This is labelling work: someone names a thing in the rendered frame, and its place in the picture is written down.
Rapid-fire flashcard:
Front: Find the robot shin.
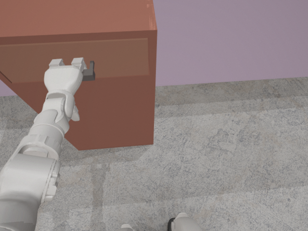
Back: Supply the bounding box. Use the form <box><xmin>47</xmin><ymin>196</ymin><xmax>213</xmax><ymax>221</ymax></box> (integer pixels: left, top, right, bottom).
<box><xmin>175</xmin><ymin>213</ymin><xmax>188</xmax><ymax>219</ymax></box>
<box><xmin>121</xmin><ymin>224</ymin><xmax>132</xmax><ymax>229</ymax></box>

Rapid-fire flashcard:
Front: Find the drawer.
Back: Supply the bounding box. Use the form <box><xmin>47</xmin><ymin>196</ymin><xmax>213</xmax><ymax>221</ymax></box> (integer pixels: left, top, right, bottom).
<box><xmin>0</xmin><ymin>38</ymin><xmax>148</xmax><ymax>83</ymax></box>

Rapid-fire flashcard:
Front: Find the left robot forearm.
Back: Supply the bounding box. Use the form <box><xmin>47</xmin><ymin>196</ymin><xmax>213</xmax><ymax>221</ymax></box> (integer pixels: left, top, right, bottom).
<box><xmin>0</xmin><ymin>90</ymin><xmax>75</xmax><ymax>188</ymax></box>

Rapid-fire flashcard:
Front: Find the left robot upper arm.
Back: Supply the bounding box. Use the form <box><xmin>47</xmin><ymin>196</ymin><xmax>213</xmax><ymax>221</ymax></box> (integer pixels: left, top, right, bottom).
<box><xmin>0</xmin><ymin>154</ymin><xmax>61</xmax><ymax>231</ymax></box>

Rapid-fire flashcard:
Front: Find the left robot hand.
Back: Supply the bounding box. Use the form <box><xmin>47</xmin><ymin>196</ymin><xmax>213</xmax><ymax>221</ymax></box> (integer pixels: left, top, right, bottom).
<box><xmin>44</xmin><ymin>57</ymin><xmax>87</xmax><ymax>121</ymax></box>

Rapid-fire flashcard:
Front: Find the handle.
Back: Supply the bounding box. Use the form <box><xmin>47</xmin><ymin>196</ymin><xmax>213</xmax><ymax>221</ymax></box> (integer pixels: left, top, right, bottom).
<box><xmin>82</xmin><ymin>61</ymin><xmax>95</xmax><ymax>81</ymax></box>

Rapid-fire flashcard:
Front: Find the cabinet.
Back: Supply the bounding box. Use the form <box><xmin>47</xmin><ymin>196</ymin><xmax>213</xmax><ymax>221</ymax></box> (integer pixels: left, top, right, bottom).
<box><xmin>0</xmin><ymin>0</ymin><xmax>157</xmax><ymax>151</ymax></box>

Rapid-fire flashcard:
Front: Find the robot left shin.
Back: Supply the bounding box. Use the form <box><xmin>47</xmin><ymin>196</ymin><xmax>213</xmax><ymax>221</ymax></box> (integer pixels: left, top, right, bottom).
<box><xmin>121</xmin><ymin>224</ymin><xmax>132</xmax><ymax>229</ymax></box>

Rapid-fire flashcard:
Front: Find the robot right shin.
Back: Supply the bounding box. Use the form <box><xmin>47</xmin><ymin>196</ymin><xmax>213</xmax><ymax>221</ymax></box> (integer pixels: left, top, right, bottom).
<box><xmin>175</xmin><ymin>213</ymin><xmax>188</xmax><ymax>219</ymax></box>

